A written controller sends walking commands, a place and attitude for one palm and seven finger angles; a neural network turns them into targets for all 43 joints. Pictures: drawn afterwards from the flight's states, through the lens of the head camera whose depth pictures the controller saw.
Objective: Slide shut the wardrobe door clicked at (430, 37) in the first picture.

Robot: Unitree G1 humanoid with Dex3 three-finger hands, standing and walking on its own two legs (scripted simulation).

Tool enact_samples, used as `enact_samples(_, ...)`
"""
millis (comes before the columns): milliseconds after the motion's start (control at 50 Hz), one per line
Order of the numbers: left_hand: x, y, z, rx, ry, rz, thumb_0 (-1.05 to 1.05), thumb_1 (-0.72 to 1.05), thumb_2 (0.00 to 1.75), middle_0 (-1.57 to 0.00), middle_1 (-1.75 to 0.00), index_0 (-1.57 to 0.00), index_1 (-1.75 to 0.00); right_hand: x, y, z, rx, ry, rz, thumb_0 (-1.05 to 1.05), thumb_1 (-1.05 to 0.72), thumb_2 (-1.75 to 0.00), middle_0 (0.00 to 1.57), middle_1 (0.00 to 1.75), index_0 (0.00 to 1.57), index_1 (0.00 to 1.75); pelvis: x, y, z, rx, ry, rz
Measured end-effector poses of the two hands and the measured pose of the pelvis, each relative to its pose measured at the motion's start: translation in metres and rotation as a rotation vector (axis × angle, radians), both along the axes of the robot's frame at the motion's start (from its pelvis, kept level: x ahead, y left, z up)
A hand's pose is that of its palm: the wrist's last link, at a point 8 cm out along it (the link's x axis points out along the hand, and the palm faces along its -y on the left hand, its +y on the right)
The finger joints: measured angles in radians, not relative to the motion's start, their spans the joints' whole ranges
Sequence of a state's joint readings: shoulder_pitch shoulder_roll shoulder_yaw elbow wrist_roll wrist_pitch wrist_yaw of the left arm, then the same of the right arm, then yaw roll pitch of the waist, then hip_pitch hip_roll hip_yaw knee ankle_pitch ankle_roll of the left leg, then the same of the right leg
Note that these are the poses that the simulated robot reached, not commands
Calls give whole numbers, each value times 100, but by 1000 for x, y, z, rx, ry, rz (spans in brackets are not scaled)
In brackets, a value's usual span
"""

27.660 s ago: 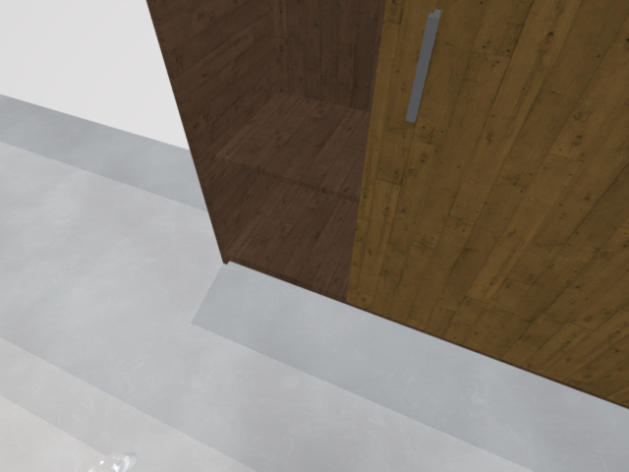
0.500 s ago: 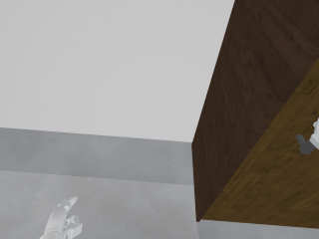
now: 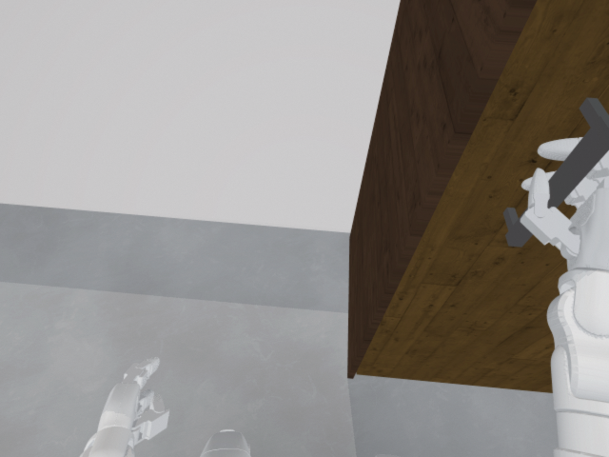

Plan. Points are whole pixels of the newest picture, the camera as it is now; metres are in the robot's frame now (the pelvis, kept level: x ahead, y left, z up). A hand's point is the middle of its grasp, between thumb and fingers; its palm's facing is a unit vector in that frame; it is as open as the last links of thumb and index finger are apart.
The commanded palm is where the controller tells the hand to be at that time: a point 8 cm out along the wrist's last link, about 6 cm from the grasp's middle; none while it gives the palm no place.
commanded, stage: stop walking and hold the door there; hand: right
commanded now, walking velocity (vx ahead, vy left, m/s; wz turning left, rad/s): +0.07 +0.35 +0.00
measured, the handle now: (549, 181) +0.39 -0.23 +0.18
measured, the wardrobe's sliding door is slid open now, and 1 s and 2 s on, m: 0.00 0.00 0.00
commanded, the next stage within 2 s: loosen the grip on the handle in 0.64 s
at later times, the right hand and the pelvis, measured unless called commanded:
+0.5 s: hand (534, 212) +0.34 -0.21 +0.18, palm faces +0.23 +0.96 -0.14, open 5.7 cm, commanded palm +0.31 -0.24 +0.18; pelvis -0.01 -0.04 +0.02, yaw +0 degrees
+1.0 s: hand (539, 206) +0.35 -0.21 +0.19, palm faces +0.23 +0.96 -0.13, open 8.8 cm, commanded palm +0.31 -0.25 +0.18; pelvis -0.01 -0.04 +0.02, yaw -1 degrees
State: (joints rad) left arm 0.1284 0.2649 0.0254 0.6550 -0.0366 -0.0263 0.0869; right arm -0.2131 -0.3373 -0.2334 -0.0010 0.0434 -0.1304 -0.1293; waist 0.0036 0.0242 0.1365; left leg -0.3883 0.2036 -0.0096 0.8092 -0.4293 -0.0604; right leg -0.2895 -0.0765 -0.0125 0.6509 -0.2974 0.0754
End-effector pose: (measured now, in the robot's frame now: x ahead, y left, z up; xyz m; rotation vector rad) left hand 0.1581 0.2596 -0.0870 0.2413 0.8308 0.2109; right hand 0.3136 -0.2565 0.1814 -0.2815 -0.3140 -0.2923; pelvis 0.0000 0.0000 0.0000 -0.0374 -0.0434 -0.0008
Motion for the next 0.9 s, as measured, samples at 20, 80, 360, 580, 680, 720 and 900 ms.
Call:
enact_samples(20,-1,-11,-1,-19,-3,0,1,90,90,-20,-30,-20,-30,0,0,0,6,-2,4,-11,-70,-80,46,146,35,136,-2,-3,1,-1,-7,6)
enact_samples(80,-3,-45,-4,-93,3,-42,1,90,90,-20,-30,-20,-30,-1,1,0,26,3,10,-9,-72,-79,44,147,34,135,-3,-8,4,7,-15,0)
enact_samples(360,2,-117,7,-174,24,-133,1,90,89,-20,-30,-20,-30,-2,-2,3,84,61,103,-5,-75,-77,39,141,35,135,-1,-40,20,53,5,4)
enact_samples(580,10,-77,20,-80,-20,-77,1,90,89,-20,-30,-20,-30,-3,2,3,120,76,101,-3,-78,-80,45,140,29,137,-5,-42,23,44,24,4)
enact_samples(680,4,-67,27,-44,-24,-41,1,90,89,-20,-30,-20,-30,-3,1,3,124,80,115,-3,-78,-79,45,140,30,138,-2,-46,26,43,23,14)
enact_samples(720,2,-67,28,-40,-25,-32,1,90,89,-20,-30,-20,-30,-3,0,3,122,82,119,-3,-78,-79,46,140,30,138,-1,-48,26,43,22,16)
enact_samples(900,-13,-82,30,-76,-46,-86,1,90,89,-20,-30,-20,-30,1,-10,7,191,73,127,-1,-54,-70,56,141,39,139,-6,-42,26,35,3,-7)
